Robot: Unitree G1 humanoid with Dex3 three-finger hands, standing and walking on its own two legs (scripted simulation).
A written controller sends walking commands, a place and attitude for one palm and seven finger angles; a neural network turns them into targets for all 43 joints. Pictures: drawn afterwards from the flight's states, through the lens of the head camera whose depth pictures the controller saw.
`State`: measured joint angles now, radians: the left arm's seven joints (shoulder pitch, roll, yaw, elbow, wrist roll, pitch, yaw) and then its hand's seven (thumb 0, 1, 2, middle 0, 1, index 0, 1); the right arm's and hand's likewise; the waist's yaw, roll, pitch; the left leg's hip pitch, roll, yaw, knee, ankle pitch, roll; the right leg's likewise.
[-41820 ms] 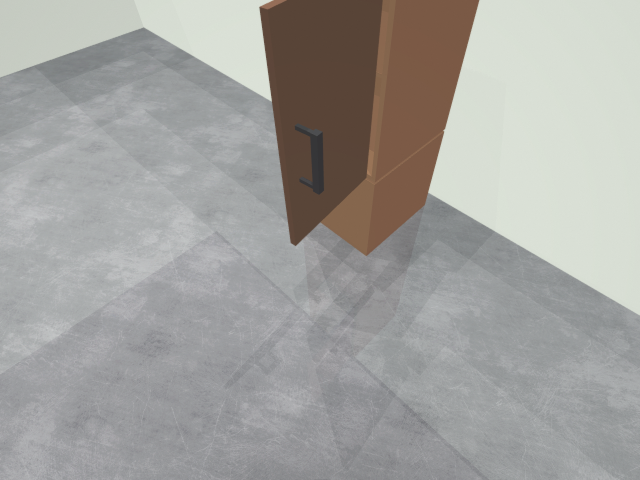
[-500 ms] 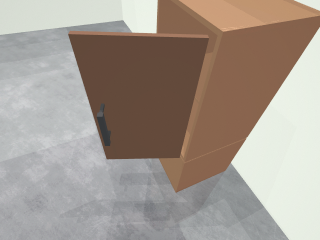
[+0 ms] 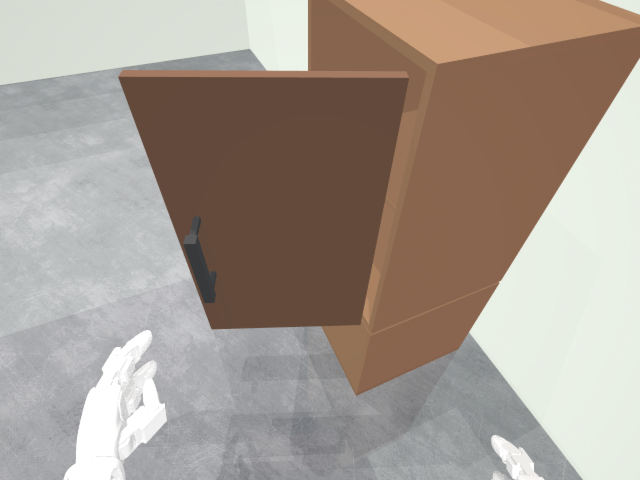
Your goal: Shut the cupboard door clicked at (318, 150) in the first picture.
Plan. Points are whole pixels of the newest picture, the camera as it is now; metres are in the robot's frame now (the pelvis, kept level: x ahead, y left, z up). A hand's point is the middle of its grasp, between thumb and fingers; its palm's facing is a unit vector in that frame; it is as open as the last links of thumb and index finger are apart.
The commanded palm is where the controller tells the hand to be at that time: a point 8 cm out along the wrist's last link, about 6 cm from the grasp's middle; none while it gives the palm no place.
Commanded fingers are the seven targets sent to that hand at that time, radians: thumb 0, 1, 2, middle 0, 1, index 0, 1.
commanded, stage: raise the hand and make a fist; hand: left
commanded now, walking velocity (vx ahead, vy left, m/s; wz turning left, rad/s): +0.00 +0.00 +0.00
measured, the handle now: (203, 262) +0.47 +0.22 -0.05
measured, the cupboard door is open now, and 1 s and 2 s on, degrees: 69 69 69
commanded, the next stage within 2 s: bring the fist close to the handle in 1.74 s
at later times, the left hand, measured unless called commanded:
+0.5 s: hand (195, 437) +0.19 +0.17 -0.05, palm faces -0.09 -1.00 +0.00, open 4.9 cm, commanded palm +0.14 +0.24 -0.05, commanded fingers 0.00 0.90 0.90 -0.82 -0.98 -0.82 -0.98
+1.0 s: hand (166, 448) +0.18 +0.20 -0.05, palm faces +0.07 -1.00 -0.03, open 3.2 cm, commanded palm +0.15 +0.24 -0.05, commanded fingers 0.00 0.90 0.90 -1.28 -1.48 -1.28 -1.48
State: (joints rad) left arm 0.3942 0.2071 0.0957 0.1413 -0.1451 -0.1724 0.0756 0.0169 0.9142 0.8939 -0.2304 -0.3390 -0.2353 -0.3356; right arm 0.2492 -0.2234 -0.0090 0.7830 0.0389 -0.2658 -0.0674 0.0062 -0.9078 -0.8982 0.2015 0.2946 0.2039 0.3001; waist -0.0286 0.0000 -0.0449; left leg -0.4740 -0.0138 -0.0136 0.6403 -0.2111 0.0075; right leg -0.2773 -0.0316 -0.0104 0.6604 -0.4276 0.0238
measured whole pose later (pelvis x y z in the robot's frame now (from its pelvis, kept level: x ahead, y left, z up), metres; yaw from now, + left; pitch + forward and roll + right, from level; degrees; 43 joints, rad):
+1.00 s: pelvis -0.05 +0.01 -0.10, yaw -3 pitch +16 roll -5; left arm 0.46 0.24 0.13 -0.14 -0.25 -0.40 -0.10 0.02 0.90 0.90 -1.11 -1.29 -1.11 -1.29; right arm 0.19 -0.19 0.00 0.53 0.02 -0.19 -0.07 0.01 -0.91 -0.90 0.20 0.29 0.20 0.30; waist 0.00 0.04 -0.16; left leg -1.16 0.04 -0.07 1.28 -0.40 0.01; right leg -0.92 0.04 -0.04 1.28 -0.63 0.02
